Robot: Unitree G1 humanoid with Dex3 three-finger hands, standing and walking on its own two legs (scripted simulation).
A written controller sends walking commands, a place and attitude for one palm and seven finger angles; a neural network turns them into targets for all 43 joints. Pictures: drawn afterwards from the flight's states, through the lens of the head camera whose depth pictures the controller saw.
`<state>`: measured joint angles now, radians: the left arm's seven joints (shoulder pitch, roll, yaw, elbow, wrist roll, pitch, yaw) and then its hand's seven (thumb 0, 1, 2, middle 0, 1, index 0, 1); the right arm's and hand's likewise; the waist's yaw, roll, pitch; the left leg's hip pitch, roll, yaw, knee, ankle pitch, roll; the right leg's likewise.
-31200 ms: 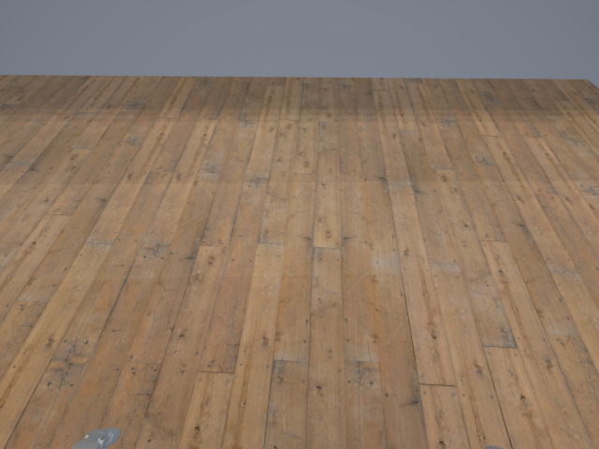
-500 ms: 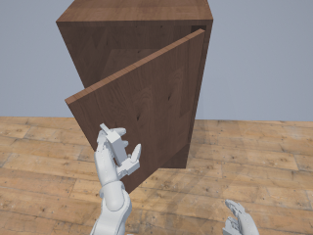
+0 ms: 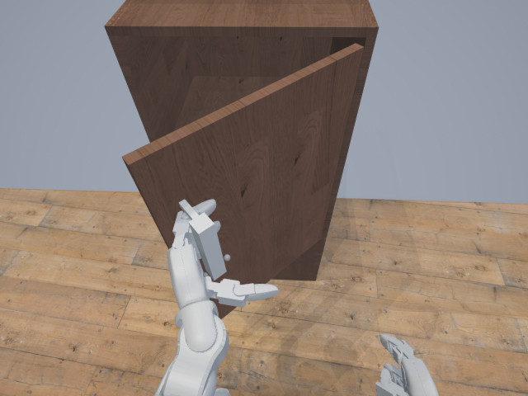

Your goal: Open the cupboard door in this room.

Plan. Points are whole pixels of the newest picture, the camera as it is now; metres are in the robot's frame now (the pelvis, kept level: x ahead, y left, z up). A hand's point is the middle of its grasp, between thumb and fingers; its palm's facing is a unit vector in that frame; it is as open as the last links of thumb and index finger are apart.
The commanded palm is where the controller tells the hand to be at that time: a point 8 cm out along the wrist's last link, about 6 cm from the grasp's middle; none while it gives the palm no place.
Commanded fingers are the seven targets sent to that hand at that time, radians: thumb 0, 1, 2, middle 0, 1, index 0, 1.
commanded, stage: open thumb and fingers to let go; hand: left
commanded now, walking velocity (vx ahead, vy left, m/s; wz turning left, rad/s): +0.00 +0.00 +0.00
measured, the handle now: (201, 240) +0.33 +0.12 +0.05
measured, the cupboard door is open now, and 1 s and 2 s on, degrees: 43 46 46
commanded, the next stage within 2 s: slide the hand sideways off the handle in 0.02 s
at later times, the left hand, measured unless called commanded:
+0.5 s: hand (232, 286) +0.26 +0.06 +0.06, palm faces -0.12 -0.99 +0.03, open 16.0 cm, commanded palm +0.24 +0.13 +0.06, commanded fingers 0.00 -0.50 0.30 -0.15 -0.30 -0.15 -0.30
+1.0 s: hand (196, 317) +0.22 +0.11 +0.06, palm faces -0.04 -1.00 -0.04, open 16.1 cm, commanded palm +0.19 +0.17 +0.06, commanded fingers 0.00 -0.50 0.30 -0.15 -0.30 -0.15 -0.30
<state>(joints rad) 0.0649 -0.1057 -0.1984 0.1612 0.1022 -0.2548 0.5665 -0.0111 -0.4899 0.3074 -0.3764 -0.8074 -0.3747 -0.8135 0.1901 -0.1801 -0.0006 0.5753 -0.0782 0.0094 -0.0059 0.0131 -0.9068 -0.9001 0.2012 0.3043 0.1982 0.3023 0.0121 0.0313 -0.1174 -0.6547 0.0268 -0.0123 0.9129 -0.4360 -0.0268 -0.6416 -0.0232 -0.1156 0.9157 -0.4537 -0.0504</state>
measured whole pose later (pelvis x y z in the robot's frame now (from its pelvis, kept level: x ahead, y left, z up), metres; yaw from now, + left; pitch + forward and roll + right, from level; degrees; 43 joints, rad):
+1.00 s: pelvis +0.00 +0.01 -0.01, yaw -1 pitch +11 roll +0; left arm 0.47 0.11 -0.14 -0.20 -0.05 -0.30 0.00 -0.01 -0.50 0.30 -0.19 -0.32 -0.19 -0.32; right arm 0.24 -0.21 0.02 0.43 -0.01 -0.06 -0.01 0.01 -0.91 -0.90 0.20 0.30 0.20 0.30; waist 0.02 0.03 -0.10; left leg -0.69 0.03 0.00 0.99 -0.49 -0.01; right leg -0.68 -0.02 -0.10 0.99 -0.49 -0.04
